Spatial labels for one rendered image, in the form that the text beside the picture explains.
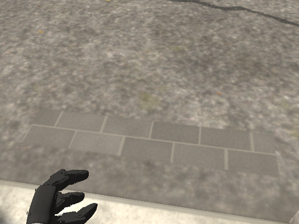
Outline robot left hand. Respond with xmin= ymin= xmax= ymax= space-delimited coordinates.
xmin=26 ymin=169 xmax=98 ymax=224

